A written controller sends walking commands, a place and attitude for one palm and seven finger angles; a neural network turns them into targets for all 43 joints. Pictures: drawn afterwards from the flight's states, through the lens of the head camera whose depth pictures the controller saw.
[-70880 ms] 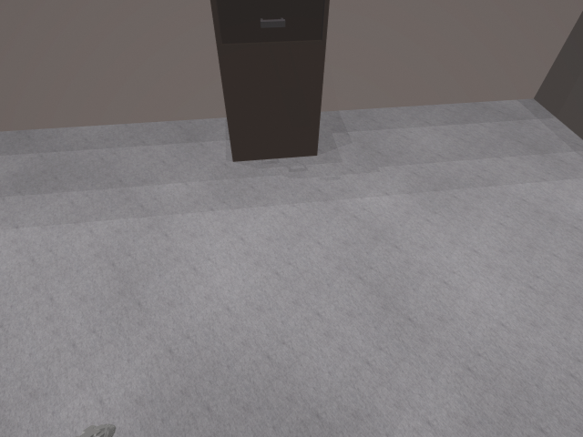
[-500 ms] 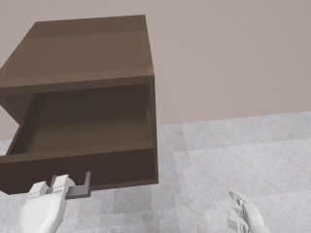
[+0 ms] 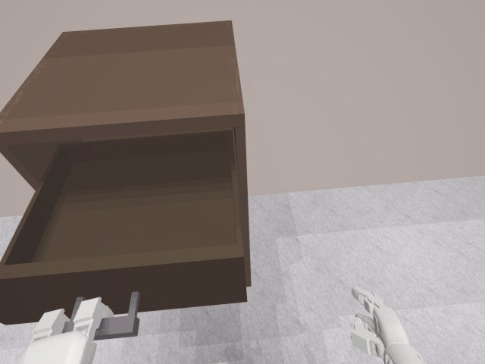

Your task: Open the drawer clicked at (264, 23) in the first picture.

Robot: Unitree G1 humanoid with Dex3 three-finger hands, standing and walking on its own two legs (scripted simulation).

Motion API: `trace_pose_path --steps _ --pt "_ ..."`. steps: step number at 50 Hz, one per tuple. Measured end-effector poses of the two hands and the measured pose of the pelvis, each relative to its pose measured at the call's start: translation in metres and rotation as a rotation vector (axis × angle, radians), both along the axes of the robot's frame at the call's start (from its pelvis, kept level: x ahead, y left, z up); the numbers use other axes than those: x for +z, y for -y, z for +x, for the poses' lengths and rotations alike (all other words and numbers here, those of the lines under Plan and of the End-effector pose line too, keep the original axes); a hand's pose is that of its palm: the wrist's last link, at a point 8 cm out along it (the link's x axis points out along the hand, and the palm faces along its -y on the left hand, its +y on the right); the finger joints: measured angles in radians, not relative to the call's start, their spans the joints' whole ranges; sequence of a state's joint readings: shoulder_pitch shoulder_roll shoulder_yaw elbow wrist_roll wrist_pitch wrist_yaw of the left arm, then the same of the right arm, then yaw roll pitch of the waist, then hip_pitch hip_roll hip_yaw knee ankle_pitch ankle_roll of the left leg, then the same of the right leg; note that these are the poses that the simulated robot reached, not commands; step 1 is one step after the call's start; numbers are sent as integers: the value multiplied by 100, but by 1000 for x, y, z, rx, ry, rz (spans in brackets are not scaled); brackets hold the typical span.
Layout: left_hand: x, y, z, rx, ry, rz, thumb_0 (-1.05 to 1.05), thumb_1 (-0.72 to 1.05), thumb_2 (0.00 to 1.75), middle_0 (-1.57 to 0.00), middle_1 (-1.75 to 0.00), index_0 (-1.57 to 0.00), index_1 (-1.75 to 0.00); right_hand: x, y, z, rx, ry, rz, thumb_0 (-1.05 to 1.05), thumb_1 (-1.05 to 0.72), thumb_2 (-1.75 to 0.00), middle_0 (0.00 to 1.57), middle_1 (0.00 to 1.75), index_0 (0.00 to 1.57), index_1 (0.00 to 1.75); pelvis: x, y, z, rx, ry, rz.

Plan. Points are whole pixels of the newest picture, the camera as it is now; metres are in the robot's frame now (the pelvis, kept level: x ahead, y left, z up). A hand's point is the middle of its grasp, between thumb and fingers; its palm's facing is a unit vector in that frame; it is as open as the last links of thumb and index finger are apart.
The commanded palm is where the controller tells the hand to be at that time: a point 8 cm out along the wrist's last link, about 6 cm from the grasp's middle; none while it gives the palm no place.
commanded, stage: open the thumb to release the handle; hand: left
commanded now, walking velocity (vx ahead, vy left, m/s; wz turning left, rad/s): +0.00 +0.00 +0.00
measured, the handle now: (104, 314) +0.18 +0.24 +0.02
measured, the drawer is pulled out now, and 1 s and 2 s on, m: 0.27 0.28 0.27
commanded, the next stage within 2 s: lift the hand off the handle in 0.50 s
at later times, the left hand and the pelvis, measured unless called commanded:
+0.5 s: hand (71, 363) +0.12 +0.27 +0.00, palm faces -0.04 -0.07 -1.00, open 12.1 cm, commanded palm +0.09 +0.26 +0.05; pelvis -0.01 -0.01 +0.00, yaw +1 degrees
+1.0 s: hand (77, 357) +0.13 +0.26 +0.00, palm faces +0.00 -0.06 -1.00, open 13.6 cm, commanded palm +0.11 +0.26 +0.06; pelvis -0.02 -0.01 +0.00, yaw +2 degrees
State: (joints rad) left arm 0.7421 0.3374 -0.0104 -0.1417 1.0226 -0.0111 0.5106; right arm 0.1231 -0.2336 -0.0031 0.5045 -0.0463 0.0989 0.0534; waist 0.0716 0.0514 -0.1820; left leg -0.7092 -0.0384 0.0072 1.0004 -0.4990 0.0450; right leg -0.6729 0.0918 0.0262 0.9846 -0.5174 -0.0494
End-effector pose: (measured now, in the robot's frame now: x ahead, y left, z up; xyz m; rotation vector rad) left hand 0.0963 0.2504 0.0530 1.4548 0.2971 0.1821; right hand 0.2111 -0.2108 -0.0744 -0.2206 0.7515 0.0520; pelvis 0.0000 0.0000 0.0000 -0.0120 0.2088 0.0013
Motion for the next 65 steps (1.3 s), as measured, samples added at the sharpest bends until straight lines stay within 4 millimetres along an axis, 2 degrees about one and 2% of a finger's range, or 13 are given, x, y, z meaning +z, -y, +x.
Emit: trace_pose_path --steps 5,10,15,22,26,31,36,47,55,65 --pt "-1 -4 -2 -29 30 55 0 71 78 -40 -134 -31 -127 -9 0 3 25 -17 -30 1 -91 -90 20 30 20 30 -6 2 -4 15 -11 0" --pt "1 -14 -1 55 61 67 0 59 76 -40 -133 -35 -129 -16 -1 0 13 -32 -24 1 -91 -90 20 30 20 30 -6 4 -8 28 -6 -2" --pt "-2 -11 4 64 33 37 0 36 67 -38 -130 -36 -128 -13 -1 -6 -2 -45 -25 1 -91 -90 20 30 20 30 -1 7 -9 32 8 1" --pt "-1 -12 8 20 10 40 0 -6 49 -35 -125 -35 -125 -6 7 -12 -18 -39 -37 1 -91 -90 20 30 21 30 4 10 -10 29 15 -1" --pt "2 -13 3 14 21 46 0 -27 40 -34 -123 -33 -122 -6 13 -14 -28 -33 -42 1 -91 -90 20 30 21 30 3 10 -10 24 13 -1" --pt "2 -13 -7 26 25 46 0 -41 34 -33 -121 -32 -121 -7 18 -14 -30 -30 -51 1 -91 -90 20 30 20 30 1 9 -12 26 10 -1" --pt "-5 -8 -3 26 54 33 0 -46 32 -32 -121 -30 -120 -11 17 -15 -21 -28 -57 1 -91 -90 20 30 20 30 -3 8 -17 33 2 -1" --pt "-3 -8 8 34 75 49 0 -49 30 -32 -120 -33 -123 -12 2 -21 -24 -37 -24 1 -91 -90 20 30 20 30 -1 8 -21 38 20 -4" --pt "8 -10 11 25 39 33 0 -49 30 -32 -120 -38 -124 -2 0 -23 -31 -20 -21 1 -91 -90 20 30 21 30 9 8 -20 35 50 -4" --pt "33 -13 11 7 70 29 0 -49 30 -32 -120 -42 -122 12 5 -14 -27 20 -33 1 -91 -90 20 30 20 30 17 5 -16 35 76 -5"
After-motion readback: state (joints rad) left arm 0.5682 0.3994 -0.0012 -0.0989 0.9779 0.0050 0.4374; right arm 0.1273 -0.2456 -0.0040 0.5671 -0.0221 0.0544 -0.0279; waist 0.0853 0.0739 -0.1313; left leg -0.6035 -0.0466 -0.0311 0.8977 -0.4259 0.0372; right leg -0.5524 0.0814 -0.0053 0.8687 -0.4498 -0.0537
